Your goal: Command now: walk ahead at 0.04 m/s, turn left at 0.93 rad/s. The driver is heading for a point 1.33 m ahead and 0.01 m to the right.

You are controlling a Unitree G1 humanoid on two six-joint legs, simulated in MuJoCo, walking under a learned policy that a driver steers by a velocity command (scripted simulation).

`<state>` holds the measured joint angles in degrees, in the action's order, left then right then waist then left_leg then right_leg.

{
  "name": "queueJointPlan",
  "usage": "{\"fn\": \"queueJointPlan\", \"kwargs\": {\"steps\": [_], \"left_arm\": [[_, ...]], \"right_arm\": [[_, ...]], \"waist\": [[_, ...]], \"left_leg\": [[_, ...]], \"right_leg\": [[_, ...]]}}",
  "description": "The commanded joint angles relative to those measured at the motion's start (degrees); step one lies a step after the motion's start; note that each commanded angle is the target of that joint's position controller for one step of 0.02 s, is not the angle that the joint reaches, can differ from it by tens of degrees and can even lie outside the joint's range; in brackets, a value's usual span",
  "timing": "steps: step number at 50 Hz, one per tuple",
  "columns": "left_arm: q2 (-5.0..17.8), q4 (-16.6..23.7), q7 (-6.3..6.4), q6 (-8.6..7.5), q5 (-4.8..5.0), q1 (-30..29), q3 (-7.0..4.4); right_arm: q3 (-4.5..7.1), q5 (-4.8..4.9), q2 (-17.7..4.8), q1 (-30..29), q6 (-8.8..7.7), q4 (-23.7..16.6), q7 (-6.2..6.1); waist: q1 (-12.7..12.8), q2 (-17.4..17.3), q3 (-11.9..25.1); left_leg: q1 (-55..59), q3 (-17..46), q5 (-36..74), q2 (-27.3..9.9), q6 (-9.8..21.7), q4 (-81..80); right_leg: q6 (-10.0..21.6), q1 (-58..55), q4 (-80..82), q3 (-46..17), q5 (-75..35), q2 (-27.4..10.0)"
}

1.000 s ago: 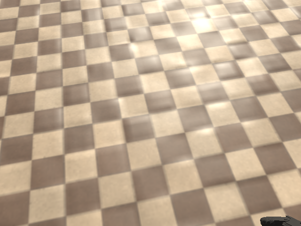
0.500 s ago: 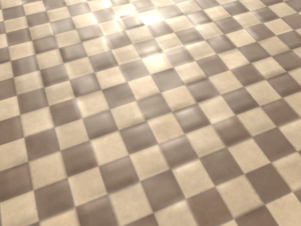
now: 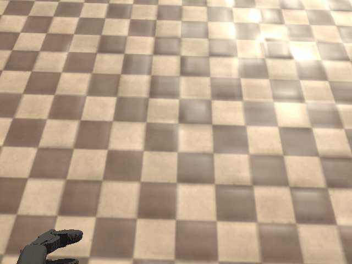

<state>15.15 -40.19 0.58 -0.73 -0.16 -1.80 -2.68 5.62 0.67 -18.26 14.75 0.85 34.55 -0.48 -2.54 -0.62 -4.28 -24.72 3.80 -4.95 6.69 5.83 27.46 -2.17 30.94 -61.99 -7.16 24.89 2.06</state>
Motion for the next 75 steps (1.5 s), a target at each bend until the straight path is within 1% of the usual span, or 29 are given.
{"fn": "queueJointPlan", "kwargs": {"steps": [1,11,12,13,14,15,18,21,22,25,31,33,34,35,36,38,40,49,53,55,56,57,58,59,61,65,67,72,75], "left_arm": [[4.0,1.5,0.43,-0.12,0.46,3.1,-1.53],[6.6,-0.7,-0.85,-1.69,0.23,8.7,-2.82],[7.1,-1.1,-1.0,-1.64,-0.12,10.8,-3.19],[9.0,-1.1,-0.86,-1.61,-0.79,15.5,-3.61],[16.5,-1.7,-1.37,-2.21,-2.43,16.9,-5.17],[14.5,0.2,-1.07,-3.14,-1.87,12.6,-4.94],[10.5,-0.2,0.01,-3.56,0.93,14.5,-3.47],[9.3,-1.5,-0.13,-4.14,0.7,20.1,-2.69],[10.6,-2.8,-1.27,-3.05,-2.0,21.9,-3.12],[11.3,-2.7,-2.17,-2.36,-0.89,23.3,-3.6],[12.2,-4.0,-2.11,-2.25,-0.8,26.1,-3.82],[10.4,-4.6,-1.88,-2.23,-0.59,25.6,-3.19],[7.7,-3.8,-1.86,-2.82,-0.89,23.8,-2.31],[1.6,0.6,-2.06,-3.94,0.27,20.3,-0.35],[5.1,2.7,-1.61,-4.19,-0.63,14.7,-1.08],[6.8,2.1,-2.69,-4.16,-1.74,13.1,-1.39],[6.5,1.2,-3.97,-3.2,-2.77,14.8,-1.19],[3.6,6.3,-6.05,-1.89,-1.22,0.2,0.98],[4.7,5.3,-5.08,-1.62,-1.25,3.3,1.06],[8.8,0.2,-3.98,-1.66,-1.21,21.6,-0.67],[11.8,-3.0,-3.15,-1.59,-1.81,32.6,-2.27],[16.9,-3.7,-1.89,-0.73,-2.17,31.9,-3.94],[20.5,-2.0,-2.01,-0.26,-1.22,28.9,-4.96],[18.1,-2.2,-1.92,-0.37,-0.69,27.6,-5.07],[14.0,-3.3,-1.26,-1.05,-0.57,25.0,-4.32],[10.2,-3.2,-1.31,-3.05,0.34,22.2,-2.63],[11.3,-3.0,-1.25,-3.66,0.14,23.0,-2.93],[13.4,-4.2,-1.67,-3.86,0.96,26.9,-4.03],[15.3,-4.5,-0.57,-3.72,0.9,26.7,-4.63]], "right_arm": [[2.99,-0.09,-9.5,-2.5,0.28,-6.4,-1.93],[1.35,-0.1,-6.9,-5.6,2.1,-8.5,-1.51],[0.5,-0.38,-5.0,-4.2,1.97,-8.1,-1.25],[-0.77,-0.79,-1.8,-2.9,1.68,-7.8,-1.11],[-0.58,1.07,-2.5,-4.1,0.31,-10.8,-0.67],[0.04,1.09,-6.1,-4.5,-1.01,-9.5,-0.7],[-0.22,-1.09,-5.6,-3.6,-2.41,-6.5,-0.05],[-1.31,-0.6,-2.5,-5.9,-3.63,-7.0,0.11],[-1.81,-5.72,-3.1,-8.2,-1.73,-6.8,2.58],[-2.3,-3.25,-2.4,-9.4,-0.79,-6.9,4.68],[-2.88,-2.43,-2.5,-12.3,-2.18,-6.7,2.97],[-2.55,-2.73,-3.0,-3.8,-3.5,-3.7,1.6],[-1.36,-3.24,-6.0,8.4,-4.46,-0.1,0.91],[0.44,-4.73,-13.8,18.1,-4.53,1.2,0.33],[0.76,-3.95,-14.2,17.4,-4.54,1.9,0.32],[-1.16,-3.24,-7.6,11.1,-4.71,1.8,1.09],[-2.09,-2.5,-5.4,8.6,-5.07,2.3,1.13],[-2.4,-1.54,-5.0,10.5,-8.15,8.6,1.28],[-1.81,-2.82,-9.0,12.4,-7.64,11.3,-0.17],[-0.99,-4.23,-11.7,10.2,-5.41,11.2,-1.39],[-0.96,-4.03,-12.0,8.6,-5.08,10.4,-1.66],[-2.89,-3.65,-4.3,9.9,-5.95,8.3,-0.32],[-3.55,-2.39,-3.3,9.7,-7.19,4.1,0.75],[-3.55,-2.83,-6.0,1.8,-8.07,2.6,0.5],[-4.53,-3.32,-4.9,-0.5,-8.7,2.2,0.54],[-5.28,-5.78,-3.1,-1.9,-4.35,1.0,0.98],[-6.04,-4.68,-2.5,-11.1,-4.27,-3.7,1.68],[-6.44,-2.88,-1.7,-18.0,-4.73,-4.9,2.22],[-5.03,-2.93,-5.4,-14.2,-5.27,-4.6,0.92]], "waist": [[3.3,-2.4,13.4],[2.4,-9.6,14.9],[3.0,-5.9,14.3],[4.2,3.2,13.8],[3.1,19.1,6.7],[2.3,15.2,1.9],[3.1,6.2,2.5],[5.0,6.9,2.8],[5.5,4.0,1.7],[6.8,11.7,1.4],[8.2,11.5,0.1],[3.0,6.6,2.1],[-3.4,0.7,8.7],[-8.1,-15.2,15.8],[-7.5,-10.9,10.8],[-2.8,-3.7,4.8],[0.6,-5.9,2.4],[1.1,-2.3,-5.9],[3.6,-6.1,1.6],[12.6,-8.9,12.4],[17.8,-5.8,16.9],[11.9,6.9,17.5],[8.3,15.7,23.3],[10.4,5.7,17.3],[5.2,-3.0,6.4],[0.1,-2.1,0.0],[1.8,1.1,-4.2],[6.9,1.4,0.9],[4.4,3.0,4.6]], "left_leg": [[12.3,20.5,7.6,-12.6,7.5,-8.0],[7.3,24.4,-12.1,-10.2,3.0,-2.6],[1.6,21.9,-27.7,-6.9,1.0,0.2],[-6.8,14.0,-36.8,-1.1,-1.8,15.3],[-20.5,7.1,-30.2,3.2,-2.8,28.7],[-23.3,9.8,-23.3,-1.9,-3.2,34.4],[-22.0,4.1,-11.9,-5.1,-5.7,39.2],[-21.0,-1.1,-6.4,-7.7,-6.5,40.5],[-17.9,-2.0,-5.4,-6.8,-6.7,37.3],[-12.9,-4.9,-6.0,-7.3,-7.6,25.0],[2.6,-8.5,-13.2,-5.8,-4.5,1.7],[19.3,-8.2,-9.6,-5.0,-2.0,-4.8],[35.7,-1.7,-14.3,-9.3,-1.0,-4.8],[50.2,22.9,-38.7,-25.9,2.7,-11.4],[43.8,37.6,-43.9,-29.8,5.7,-15.7],[35.5,24.9,-33.9,-24.1,5.0,-13.8],[27.2,17.9,-29.8,-20.0,4.4,-18.5],[18.2,-6.8,8.5,-17.2,1.6,-30.2],[31.9,-13.5,60.4,-18.6,-1.9,-15.8],[32.3,-14.0,72.2,-19.9,-2.5,10.6],[22.3,-14.9,62.3,-18.2,-2.6,29.5],[0.0,-12.9,4.6,-10.2,-4.2,50.5],[-17.4,-3.7,-21.5,-1.7,-5.5,64.2],[-23.0,2.0,-15.1,-5.7,-4.4,63.2],[-18.2,1.6,-11.8,-10.9,-4.4,51.5],[-11.2,-0.9,-16.4,-13.5,-7.9,39.3],[-10.2,-3.6,-7.7,-13.4,-9.6,27.9],[-0.6,-5.3,12.2,-7.8,-8.2,9.8],[9.2,-3.2,5.9,-5.4,-6.8,2.0]], "right_leg": [[-1.7,-0.6,10.8,-0.2,-3.3,1.7],[1.5,-16.8,33.1,2.0,-13.6,-0.1],[3.3,-22.8,37.0,0.1,-10.1,-3.0],[7.0,-27.7,42.7,-12.0,6.9,-13.0],[15.0,-24.3,54.4,-35.5,29.3,-21.2],[16.1,-20.7,55.1,-37.4,30.2,-23.0],[11.7,-21.7,52.8,-22.6,16.7,-16.8],[11.2,-21.0,53.3,-15.5,10.9,-13.5],[10.6,-17.0,54.9,-13.2,12.1,-11.3],[10.7,-17.6,56.2,-9.9,7.8,-10.7],[12.1,-18.0,53.2,-8.3,3.8,-14.4],[11.4,-11.3,44.9,-4.9,-4.1,-12.6],[10.2,-3.7,29.4,0.1,-10.9,-8.0],[7.2,13.4,7.8,7.6,-0.5,-1.4],[7.8,24.3,-2.3,4.8,0.7,-0.6],[7.4,24.5,-5.9,3.3,-7.7,-6.2],[5.4,19.8,-2.9,4.6,-9.5,-8.6],[7.3,8.3,18.8,10.3,-29.6,-5.0],[12.1,-2.1,22.2,17.7,-22.5,2.6],[14.5,-19.4,22.1,16.8,-13.5,6.5],[15.9,-34.9,26.7,12.6,-11.6,5.3],[19.7,-49.0,27.1,-7.5,1.0,-7.3],[28.2,-56.4,39.9,-40.1,5.0,-16.7],[26.1,-53.0,44.8,-39.0,0.9,-15.1],[22.2,-34.9,47.5,-27.6,-7.3,-11.7],[21.1,-14.8,51.4,-15.8,-11.7,-3.7],[21.2,-8.1,55.2,-15.9,-15.9,-2.9],[15.6,-16.5,52.7,-14.0,-39.2,-1.6],[12.1,-24.3,40.9,-16.3,-55.4,-3.0]]}}
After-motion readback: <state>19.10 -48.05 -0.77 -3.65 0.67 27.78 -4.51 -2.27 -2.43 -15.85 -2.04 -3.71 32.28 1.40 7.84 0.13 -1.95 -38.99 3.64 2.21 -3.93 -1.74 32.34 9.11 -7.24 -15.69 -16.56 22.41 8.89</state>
